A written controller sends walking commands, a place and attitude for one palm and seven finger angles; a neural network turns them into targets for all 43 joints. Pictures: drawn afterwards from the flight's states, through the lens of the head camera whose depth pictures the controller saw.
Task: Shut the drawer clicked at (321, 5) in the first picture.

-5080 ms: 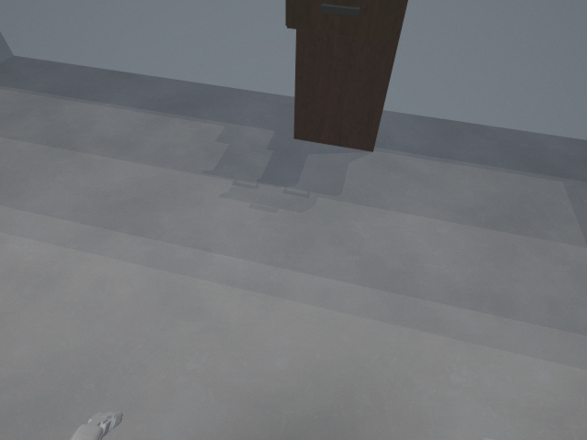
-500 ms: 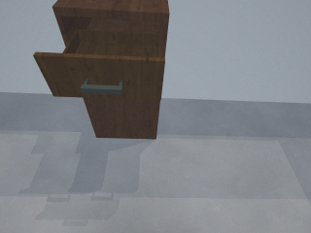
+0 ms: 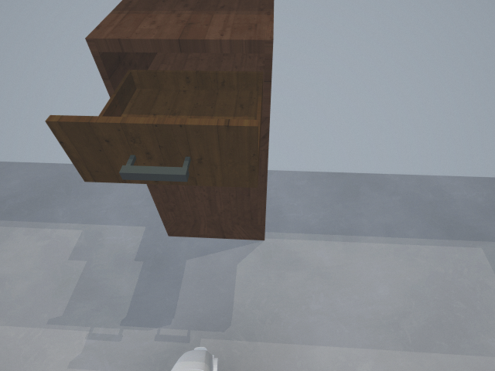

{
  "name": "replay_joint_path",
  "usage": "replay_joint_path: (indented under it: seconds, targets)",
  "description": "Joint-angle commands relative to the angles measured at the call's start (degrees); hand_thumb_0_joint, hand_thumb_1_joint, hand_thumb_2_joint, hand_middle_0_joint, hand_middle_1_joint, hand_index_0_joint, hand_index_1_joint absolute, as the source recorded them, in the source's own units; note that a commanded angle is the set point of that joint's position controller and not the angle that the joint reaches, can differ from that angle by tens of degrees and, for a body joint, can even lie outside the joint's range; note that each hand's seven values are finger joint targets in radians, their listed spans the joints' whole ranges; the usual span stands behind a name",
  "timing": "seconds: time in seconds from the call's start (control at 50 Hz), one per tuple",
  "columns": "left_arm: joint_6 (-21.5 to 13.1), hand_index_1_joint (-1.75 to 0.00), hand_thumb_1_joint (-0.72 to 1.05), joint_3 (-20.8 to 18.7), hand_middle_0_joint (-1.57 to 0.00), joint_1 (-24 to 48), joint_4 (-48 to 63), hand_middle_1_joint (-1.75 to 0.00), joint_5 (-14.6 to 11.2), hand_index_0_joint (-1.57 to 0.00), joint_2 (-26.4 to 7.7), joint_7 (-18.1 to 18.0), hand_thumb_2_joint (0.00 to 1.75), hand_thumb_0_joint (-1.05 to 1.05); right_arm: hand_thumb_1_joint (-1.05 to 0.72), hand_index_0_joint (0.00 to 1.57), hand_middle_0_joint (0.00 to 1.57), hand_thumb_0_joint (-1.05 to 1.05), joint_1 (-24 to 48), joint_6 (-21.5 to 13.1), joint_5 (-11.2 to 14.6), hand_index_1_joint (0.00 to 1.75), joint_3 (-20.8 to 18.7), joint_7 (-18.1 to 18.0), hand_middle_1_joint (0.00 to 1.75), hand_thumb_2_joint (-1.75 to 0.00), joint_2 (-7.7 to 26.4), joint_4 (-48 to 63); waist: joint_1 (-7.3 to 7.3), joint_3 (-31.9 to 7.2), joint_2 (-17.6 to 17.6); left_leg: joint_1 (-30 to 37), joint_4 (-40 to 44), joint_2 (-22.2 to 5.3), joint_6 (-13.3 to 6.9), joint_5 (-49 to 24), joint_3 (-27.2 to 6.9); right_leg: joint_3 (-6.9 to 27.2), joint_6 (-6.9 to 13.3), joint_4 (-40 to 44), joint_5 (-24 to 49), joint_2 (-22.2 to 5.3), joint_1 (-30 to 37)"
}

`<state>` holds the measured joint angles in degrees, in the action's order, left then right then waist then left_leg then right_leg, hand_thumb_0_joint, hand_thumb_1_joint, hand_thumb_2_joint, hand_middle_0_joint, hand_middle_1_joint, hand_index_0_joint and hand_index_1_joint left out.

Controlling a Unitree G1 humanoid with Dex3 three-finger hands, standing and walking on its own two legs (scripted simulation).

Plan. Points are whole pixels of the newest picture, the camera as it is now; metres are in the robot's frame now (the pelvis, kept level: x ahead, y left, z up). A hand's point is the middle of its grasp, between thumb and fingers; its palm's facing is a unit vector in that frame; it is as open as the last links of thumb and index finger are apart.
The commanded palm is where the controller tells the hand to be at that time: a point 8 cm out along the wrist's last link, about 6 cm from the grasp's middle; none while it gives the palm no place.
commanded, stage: take the last steps up to it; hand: left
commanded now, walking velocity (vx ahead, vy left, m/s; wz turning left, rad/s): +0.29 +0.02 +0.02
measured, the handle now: (157, 166) +0.48 +0.23 +0.03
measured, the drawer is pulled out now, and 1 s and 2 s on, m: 0.28 0.28 0.28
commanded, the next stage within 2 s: come to a stop and stand still in 0.36 s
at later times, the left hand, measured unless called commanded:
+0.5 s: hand (144, 321) +0.23 +0.24 -0.17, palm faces +0.02 -0.98 -0.21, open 7.3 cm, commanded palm none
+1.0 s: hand (139, 336) +0.21 +0.25 -0.20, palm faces +0.04 -0.97 -0.23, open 7.3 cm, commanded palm none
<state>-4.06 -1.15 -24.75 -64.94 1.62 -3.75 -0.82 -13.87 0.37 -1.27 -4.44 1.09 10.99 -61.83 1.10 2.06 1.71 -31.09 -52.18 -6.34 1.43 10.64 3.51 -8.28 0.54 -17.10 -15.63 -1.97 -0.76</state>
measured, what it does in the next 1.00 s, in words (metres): walks ahead: left foot, then right foot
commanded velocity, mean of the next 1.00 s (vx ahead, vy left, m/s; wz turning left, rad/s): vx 0.04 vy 0.01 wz -0.01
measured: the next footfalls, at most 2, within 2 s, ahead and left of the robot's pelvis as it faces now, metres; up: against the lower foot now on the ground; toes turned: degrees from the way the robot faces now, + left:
left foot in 0.16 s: +0.18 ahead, +0.15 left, +0.00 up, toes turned +9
right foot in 0.60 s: +0.29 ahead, -0.10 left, +0.00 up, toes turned -9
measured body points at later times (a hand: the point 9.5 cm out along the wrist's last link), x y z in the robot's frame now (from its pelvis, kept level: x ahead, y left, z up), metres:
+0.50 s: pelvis +0.15 +0.05 +0.00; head +0.16 +0.06 +0.45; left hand +0.23 +0.29 -0.15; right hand +0.17 -0.18 -0.15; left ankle +0.14 +0.14 -0.75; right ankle +0.20 -0.09 -0.70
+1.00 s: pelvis +0.13 +0.06 -0.02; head +0.15 +0.07 +0.42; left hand +0.21 +0.30 -0.18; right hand +0.16 -0.19 -0.17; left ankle +0.11 +0.18 -0.75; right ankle +0.25 -0.09 -0.74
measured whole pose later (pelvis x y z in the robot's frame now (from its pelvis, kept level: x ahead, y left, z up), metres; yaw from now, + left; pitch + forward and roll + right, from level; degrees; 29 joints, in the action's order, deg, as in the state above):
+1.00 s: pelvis +0.13 +0.06 -0.02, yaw -1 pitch -2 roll +0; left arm 2.8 -3.8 -8.1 -57.5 1.8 -11.0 -2.4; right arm -12.9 0.9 -0.7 -3.6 -1.1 10.3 -59.0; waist 0.5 4.2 -1.7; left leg -12.7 -35.0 -1.2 0.9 20.4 3.0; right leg -4.5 -1.2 -32.5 -8.1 -5.9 -24.6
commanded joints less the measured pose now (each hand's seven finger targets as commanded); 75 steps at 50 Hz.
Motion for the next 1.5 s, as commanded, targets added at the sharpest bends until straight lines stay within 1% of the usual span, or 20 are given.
replay_joint_path:
  seconds: [0.0, 0.06, 0.12, 0.16, 0.18, 0.24, 0.32, 0.46, 0.54, 0.62, 0.66, 0.74, 0.9, 0.94, 0.98, 1.02, 1.1, 1.28, 1.42, 1.48]
  targets:
    - [-0.85, -0.3, 0.9, -1.85, -0.2, -5.2, 0.18, -0.3, 0.05, -0.2, -10.42, -0.86, 0.9, 0.0, -0.9, 0.2, 0.2, 0.0, 8.02, -1.88, 0.2, 0.3, 0.92, 0.77, 0.3, -0.9, -0.84, 6.29, 1.58, 6.11, -10.07, -2.53, 9.37, 0.59, -0.66, 1.25, 2.47, 8.39, 6.68, 5.64, 17.79, -14.38, -1.75]
    - [-0.3, -0.3, 0.9, -2.32, -0.2, -5.01, -0.18, -0.3, 0.07, -0.2, -11.2, -0.98, 0.9, 0.0, -0.9, 0.2, 0.2, 0.0, 8.16, -2.63, 0.26, 0.3, 1.19, 0.69, 0.3, -0.9, -0.53, 6.64, 1.54, 4.85, -11.03, 3.99, 15.58, 2.32, -2.06, 2.94, 3.75, 7.6, 6.14, 1.59, 22.44, -14.24, -1.4]
    - [0.16, -0.3, 0.9, -2.21, -0.2, -3.66, 0.01, -0.3, -0.57, -0.2, -10.28, -0.84, 0.9, 0.0, -0.9, 0.2, 0.2, 0.0, -6.87, -3.63, -0.33, 0.3, 0.29, -0.78, 0.3, -0.9, 3.69, 1.85, -5.17, -3.53, -4.17, 29.32, 25.13, 3.53, -3.72, -4.12, 4.18, 3.07, 2.86, -19.2, 27.14, -9.35, -9.32]
    - [0.25, -0.3, 0.9, -1.42, -0.2, -4.07, 2.55, -0.3, -1.24, -0.2, -6.55, -0.46, 0.9, 0.0, -0.9, 0.2, 0.2, 0.0, -17.96, -3.63, -0.09, 0.3, -1.55, -2.03, 0.3, -0.9, 13.26, -0.52, -7.67, -14.02, 14.15, 45.94, 31.74, -19.7, -13.1, -20.28, -24.5, 2.01, -0.43, -48.19, -18.0, 0.91, -28.82]
    - [0.51, -0.3, 0.9, -1.88, -0.2, -1.28, 3.3, -0.3, -0.89, -0.2, -7.75, -0.81, 0.9, 0.0, -0.9, 0.2, 0.2, 0.0, -15.33, -3.13, 0.18, 0.3, -1.12, -2.23, 0.3, -0.9, 12.13, -0.1, -6.7, -10.17, 8.04, 41.2, 33.05, -20.39, -14.76, -18.34, -21.72, 5.99, 0.95, -53.59, -17.93, -1.76, -30.99]
    - [1.38, -0.3, 0.9, -2.31, -0.2, 4.13, 2.98, -0.3, -0.45, -0.2, -6.96, -0.07, 0.9, 0.0, -0.9, 0.2, 0.2, 0.0, -5.49, -4.19, 0.11, 0.3, 0.9, -2.57, 0.3, -0.9, 4.5, 1.75, -3.22, 1.03, 3.6, 24.14, 37.06, -14.5, -10.9, -18.22, -11.45, 7.87, -0.38, -54.65, -6.91, -5.94, -30.62]
    - [3.33, -0.3, 0.9, -2.19, -0.2, 0.4, 2.72, -0.3, -0.15, -0.2, -4.97, 0.18, 0.9, 0.0, -0.9, 0.2, 0.2, 0.0, -3.37, -4.98, 0.21, 0.3, 1.34, -2.75, 0.3, -0.9, 2.24, 2.43, 0.47, 0.08, 3.95, 19.34, 39.28, -10.27, -9.59, -20.8, -2.48, 6.46, -1.79, -47.79, -1.32, -5.36, -26.22]
    - [4.14, -0.3, 0.9, -1.77, -0.2, 11.2, 7.49, -0.3, -0.22, -0.2, -7.1, 0.3, 0.9, 0.0, -0.9, 0.2, 0.2, 0.0, -5.16, -3.94, -0.35, 0.3, 1.14, -2.69, 0.3, -0.9, 3.91, 1.56, -1.23, 2.58, 4.8, 23.41, 38.24, -10.26, -11.1, -22.85, -1.73, 4.91, -2.28, -28.43, 0.16, -4.79, -26.1]
    - [3.63, -0.3, 0.9, -1.27, -0.2, 8.34, 6.33, -0.3, -0.34, -0.2, -7.68, -0.67, 0.9, 0.0, -0.9, 0.2, 0.2, 0.0, -4.21, -2.73, -0.09, 0.3, 1.47, -3.1, 0.3, -0.9, 4.4, 0.44, 0.65, -0.1, 3.06, 23.08, 29.06, -6.7, -6.48, -27.95, 0.69, 3.3, -2.17, -11.11, 9.92, -2.24, -13.13]
    - [3.14, -0.3, 0.9, -2.33, -0.2, 7.24, 6.26, -0.3, -0.45, -0.2, -17.05, -1.44, 0.9, 0.0, -0.9, 0.2, 0.2, 0.0, -9.65, -0.56, 1.32, 0.3, 1.03, -2.79, 0.3, -0.9, 0.44, 0.04, -1.09, -3.04, -8.96, 14.3, 17.66, 3.81, 0.04, 14.59, 3.03, 15.23, 7.45, -9.81, 58.76, -19.91, -4.01]
    - [3.36, -0.3, 0.9, -3.04, -0.2, 7.74, 6.39, -0.3, -0.47, -0.2, -16.72, -2.1, 0.9, 0.0, -0.9, 0.2, 0.2, 0.0, -7.89, 1.08, 1.2, 0.3, 0.86, -3.23, 0.3, -0.9, 0.5, 0.29, 0.55, -6.43, -15.57, 13.48, 3.6, 3.79, 0.58, 23.76, 1.22, 18.3, 11.69, -6.82, 57.33, -20.75, -4.36]
    - [4.36, -0.3, 0.9, -3.76, -0.2, 12.7, 8.76, -0.3, -0.08, -0.2, -15.95, -2.92, 0.9, 0.0, -0.9, 0.2, 0.2, 0.0, -5.92, 2.26, 1.11, 0.3, 0.2, -3.04, 0.3, -0.9, 1.01, 1.33, -0.05, -7.46, -9.51, 9.51, -9.18, 4.69, 0.85, 21.05, -3.72, 15.59, 11.98, -5.95, 46.13, -19.56, -6.72]
    - [5.55, -0.3, 0.9, -4.32, -0.2, 16.73, 10.83, -0.3, 0.61, -0.2, -16.14, -2.22, 0.9, 0.0, -0.9, 0.2, 0.2, 0.0, -9.01, 1.46, 0.84, 0.3, 0.59, -1.85, 0.3, -0.9, 0.03, 2.5, -1.66, -6.12, -13.97, 19.57, 15.12, 5.22, 0.34, 13.6, 0.15, 15.08, 6.63, 0.24, -1.74, -13.92, -17.33]
    - [6.25, -0.3, 0.9, -3.51, -0.2, 17.43, 10.8, -0.3, -0.26, -0.2, -13.83, -1.84, 0.9, 0.0, -0.9, 0.2, 0.2, 0.0, -13.84, 0.66, 0.48, 0.3, 0.97, -1.99, 0.3, -0.9, 1.08, 0.9, -4.01, -4.63, -7.12, 27.88, 29.92, 4.62, -0.21, 9.12, -1.54, 11.65, 1.6, -5.76, -13.7, -8.78, -25.24]
    - [6.91, -0.3, 0.9, -2.32, -0.2, 16.78, 11.31, -0.3, -1.2, -0.2, -8.22, -1.43, 0.9, 0.0, -0.9, 0.2, 0.2, 0.0, -6.67, 0.14, -0.75, 0.3, 0.25, -2.57, 0.3, -0.9, 7.79, 4.14, -3.08, 5.4, 17.48, 8.42, 49.47, -12.82, -5.04, 32.13, -25.56, 6.51, -2.45, -25.06, -11.0, 0.97, -28.56]
    - [7.44, -0.3, 0.9, -3.35, -0.2, 14.5, 9.27, -0.3, -0.02, -0.2, -10.8, -0.78, 0.9, 0.0, -0.9, 0.2, 0.2, 0.0, 1.71, -0.27, -0.93, 0.3, 0.67, -2.88, 0.3, -0.9, 7.69, 6.08, -0.27, 7.45, 13.94, 0.22, 51.83, -11.84, -6.3, 32.95, -23.17, 12.13, -1.91, -34.81, -5.22, 0.04, -23.03]
    - [5.89, -0.3, 0.9, -3.31, -0.2, 7.97, 5.62, -0.3, 0.1, -0.2, -10.31, 0.51, 0.9, 0.0, -0.9, 0.2, 0.2, 0.0, -2.68, -1.84, -0.01, 0.3, 1.13, -3.75, 0.3, -0.9, 5.5, 4.68, -0.32, 5.42, 1.45, 18.81, 45.12, -7.41, -5.42, 14.98, -13.19, 10.92, -2.57, -43.79, 1.08, 1.38, -33.5]
    - [5.98, -0.3, 0.9, -2.37, -0.2, 10.03, 6.52, -0.3, -0.37, -0.2, -9.26, 0.55, 0.9, 0.0, -0.9, 0.2, 0.2, 0.0, -11.42, -2.13, -0.44, 0.3, 0.84, -4.88, 0.3, -0.9, 5.51, -0.02, -3.94, -0.71, 6.92, 32.99, 37.33, -12.05, -10.85, -19.6, -12.01, 9.02, -3.31, -33.35, -7.16, -1.46, -30.75]
    - [4.61, -0.3, 0.9, -1.33, -0.2, 3.47, 2.47, -0.3, -0.96, -0.2, -7.05, 0.0, 0.9, 0.0, -0.9, 0.2, 0.2, 0.0, -6.35, -1.15, 0.28, 0.3, 0.69, -3.99, 0.3, -0.9, 5.43, -1.49, -0.17, -3.22, 6.34, 20.51, 31.14, -5.98, -6.24, -8.89, -7.72, 4.23, -2.3, -5.83, 4.85, 0.44, -8.05]
    - [3.27, -0.3, 0.9, -1.78, -0.2, 4.05, 1.52, -0.3, -0.87, -0.2, -14.09, -1.05, 0.9, 0.0, -0.9, 0.2, 0.2, 0.0, -6.16, -0.63, 0.9, 0.3, 2.45, -3.16, 0.3, -0.9, -1.66, -0.77, -0.78, -0.85, -12.38, 11.25, 21.55, 2.62, 0.36, 13.62, 0.54, 19.57, 3.9, 3.56, 10.2, -15.37, -6.28]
